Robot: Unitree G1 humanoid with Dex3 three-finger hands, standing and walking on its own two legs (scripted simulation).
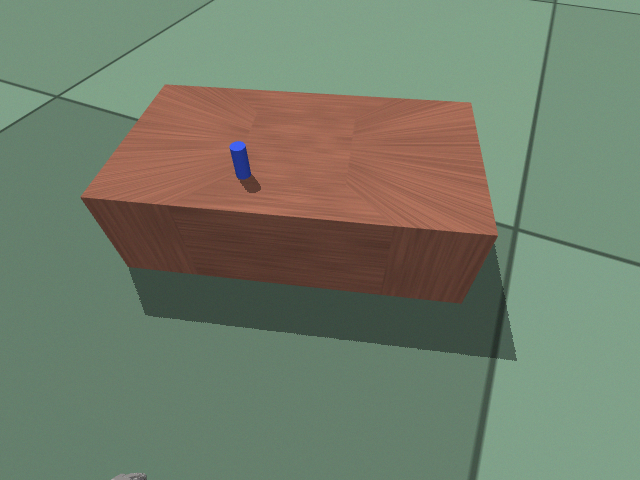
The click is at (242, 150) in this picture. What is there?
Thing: slim round
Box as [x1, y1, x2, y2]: [230, 141, 250, 178]
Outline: 236,141 230,144 230,151 236,176 238,178 246,178 250,175 245,145 243,142
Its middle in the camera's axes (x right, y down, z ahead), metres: -0.25 -0.26 +1.26
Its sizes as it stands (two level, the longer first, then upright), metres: 0.050 0.050 0.117
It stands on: a support 0.39 m high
